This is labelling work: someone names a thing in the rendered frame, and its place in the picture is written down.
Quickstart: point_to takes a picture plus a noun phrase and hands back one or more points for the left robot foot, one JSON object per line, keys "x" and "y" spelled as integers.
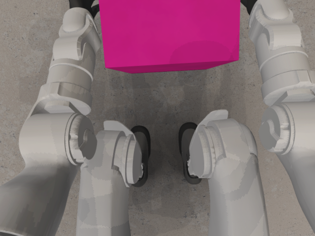
{"x": 143, "y": 136}

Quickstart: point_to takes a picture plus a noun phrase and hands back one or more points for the robot right upper arm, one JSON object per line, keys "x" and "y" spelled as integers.
{"x": 288, "y": 130}

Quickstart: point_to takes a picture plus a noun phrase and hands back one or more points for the robot left hand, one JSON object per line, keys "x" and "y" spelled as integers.
{"x": 86, "y": 4}

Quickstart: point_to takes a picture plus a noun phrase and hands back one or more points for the robot left thigh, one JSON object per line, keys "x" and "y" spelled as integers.
{"x": 103, "y": 193}

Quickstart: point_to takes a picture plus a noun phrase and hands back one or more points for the carton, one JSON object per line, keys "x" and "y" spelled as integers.
{"x": 144, "y": 36}

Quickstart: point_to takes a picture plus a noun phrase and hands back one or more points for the robot left upper arm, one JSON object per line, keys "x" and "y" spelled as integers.
{"x": 53, "y": 146}

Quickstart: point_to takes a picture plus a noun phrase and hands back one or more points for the robot left forearm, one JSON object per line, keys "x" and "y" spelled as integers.
{"x": 72, "y": 66}

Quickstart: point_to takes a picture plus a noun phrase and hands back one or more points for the robot right forearm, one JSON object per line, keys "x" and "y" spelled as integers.
{"x": 281, "y": 54}

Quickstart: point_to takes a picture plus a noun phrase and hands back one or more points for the robot right hand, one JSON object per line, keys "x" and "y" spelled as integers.
{"x": 248, "y": 4}

